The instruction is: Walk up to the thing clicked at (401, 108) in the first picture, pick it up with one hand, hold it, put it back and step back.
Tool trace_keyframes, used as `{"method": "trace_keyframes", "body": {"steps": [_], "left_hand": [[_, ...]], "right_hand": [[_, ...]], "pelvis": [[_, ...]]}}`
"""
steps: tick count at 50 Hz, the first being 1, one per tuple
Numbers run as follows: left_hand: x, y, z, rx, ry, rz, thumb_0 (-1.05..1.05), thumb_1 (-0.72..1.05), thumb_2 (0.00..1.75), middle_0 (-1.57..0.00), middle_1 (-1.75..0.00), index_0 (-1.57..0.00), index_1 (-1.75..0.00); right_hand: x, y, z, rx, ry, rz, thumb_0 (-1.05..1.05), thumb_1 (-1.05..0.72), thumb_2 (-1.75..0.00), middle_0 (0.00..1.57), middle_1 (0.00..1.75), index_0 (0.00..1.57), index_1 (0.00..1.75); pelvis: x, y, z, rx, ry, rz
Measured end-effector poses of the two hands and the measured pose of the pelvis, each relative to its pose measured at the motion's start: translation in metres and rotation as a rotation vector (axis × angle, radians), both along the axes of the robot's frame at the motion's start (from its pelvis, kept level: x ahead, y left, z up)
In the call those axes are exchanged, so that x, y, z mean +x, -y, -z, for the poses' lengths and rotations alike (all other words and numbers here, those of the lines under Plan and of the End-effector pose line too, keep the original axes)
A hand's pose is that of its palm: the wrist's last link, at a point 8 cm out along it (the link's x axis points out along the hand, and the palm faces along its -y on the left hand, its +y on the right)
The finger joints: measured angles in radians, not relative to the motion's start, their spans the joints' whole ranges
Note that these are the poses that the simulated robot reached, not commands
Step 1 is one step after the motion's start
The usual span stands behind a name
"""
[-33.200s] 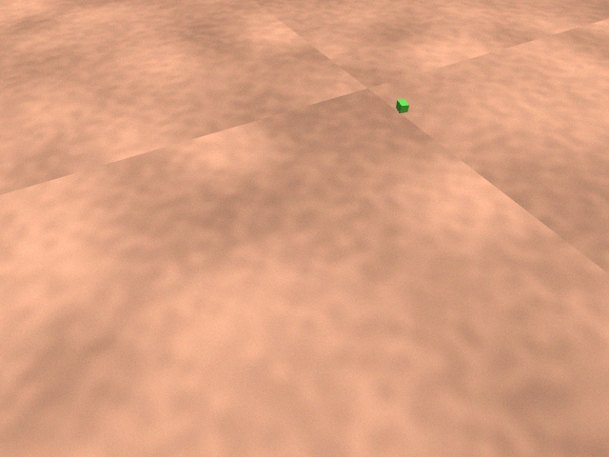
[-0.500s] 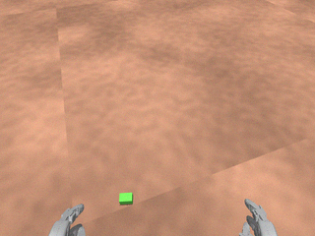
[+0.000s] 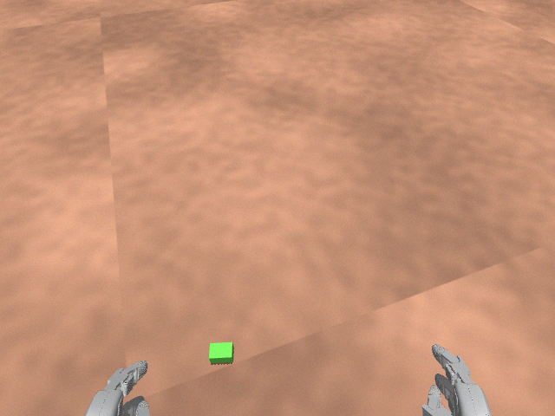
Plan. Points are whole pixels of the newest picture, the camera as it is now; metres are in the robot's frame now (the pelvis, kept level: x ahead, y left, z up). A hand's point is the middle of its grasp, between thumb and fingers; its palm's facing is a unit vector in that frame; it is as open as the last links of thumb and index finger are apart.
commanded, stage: home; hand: left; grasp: from above
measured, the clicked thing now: (221, 352) +0.48 +0.19 -0.70
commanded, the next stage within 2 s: stand in 0.86 s
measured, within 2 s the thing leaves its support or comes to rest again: neither
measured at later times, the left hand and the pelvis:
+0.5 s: hand out of the picture +0.16 +0.18 -0.05, palm faces +0.02 -0.98 -0.21, open 7.4 cm; pelvis +0.00 +0.00 +0.00, yaw +0 degrees
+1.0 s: hand out of the picture +0.16 +0.19 -0.06, palm faces +0.00 -0.96 -0.26, open 7.4 cm; pelvis -0.01 +0.00 +0.00, yaw +0 degrees
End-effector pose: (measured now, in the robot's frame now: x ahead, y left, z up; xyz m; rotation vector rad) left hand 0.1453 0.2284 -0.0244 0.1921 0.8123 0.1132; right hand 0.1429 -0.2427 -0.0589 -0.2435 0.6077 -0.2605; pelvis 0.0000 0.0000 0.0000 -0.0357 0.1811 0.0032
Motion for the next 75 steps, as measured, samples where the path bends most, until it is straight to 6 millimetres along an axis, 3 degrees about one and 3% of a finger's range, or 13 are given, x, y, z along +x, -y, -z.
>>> {"method": "trace_keyframes", "body": {"steps": [17,48,52,56,63,75], "left_hand": [[-0.001,-0.004,-0.001,0.002,0.003,0.005,0.01,0.91,0.9,-0.2,-0.3,-0.2,-0.3],[-0.001,-0.002,-0.001,0.001,0.005,0.002,0.01,0.91,0.9,-0.2,-0.3,-0.2,-0.3],[0.004,-0.014,0.018,0.088,0.013,0.032,0.01,0.9,0.9,-0.2,-0.3,-0.21,-0.3],[-0.007,-0.027,0.029,0.11,-0.058,0.014,0.01,0.9,0.9,-0.2,-0.3,-0.21,-0.3],[-0.042,-0.047,0.038,0.116,-0.194,-0.047,0.01,0.9,0.9,-0.2,-0.3,-0.2,-0.3],[-0.094,-0.06,0.04,0.103,-0.366,-0.122,0.01,0.9,0.9,-0.2,-0.3,-0.2,-0.3]], "right_hand": [[-0.007,-0.005,0.003,0.006,-0.014,0.005,0.02,-0.9,-0.9,0.2,0.3,0.2,0.3],[-0.004,-0.004,0.003,0.007,-0.01,0.0,0.02,-0.9,-0.9,0.2,0.3,0.2,0.3],[-0.009,0.0,0.017,-0.031,-0.218,-0.113,0.01,-0.9,-0.9,0.2,0.3,0.2,0.3],[-0.024,0.009,0.018,-0.01,-0.352,-0.122,0.02,-0.9,-0.9,0.2,0.3,0.2,0.3],[-0.048,0.021,0.012,0.013,-0.446,-0.051,0.02,-0.9,-0.9,0.2,0.3,0.2,0.3],[-0.077,0.014,0.011,0.048,-0.555,0.005,0.01,-0.9,-0.9,0.2,0.3,0.2,0.3]], "pelvis": [[-0.003,-0.004,0.001,-0.002,-0.001,0.003],[-0.003,-0.002,0.002,-0.001,-0.006,0.0],[-0.008,-0.001,-0.009,0.028,0.075,0.01],[-0.009,-0.001,-0.022,0.041,0.12,0.012],[-0.005,-0.005,-0.039,0.04,0.173,0.01],[-0.007,-0.014,-0.056,0.039,0.234,0.005]]}}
